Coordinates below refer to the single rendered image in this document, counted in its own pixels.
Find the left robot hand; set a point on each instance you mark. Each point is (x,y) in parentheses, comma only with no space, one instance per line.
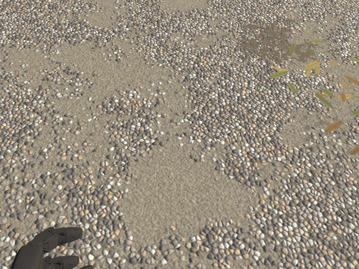
(30,256)

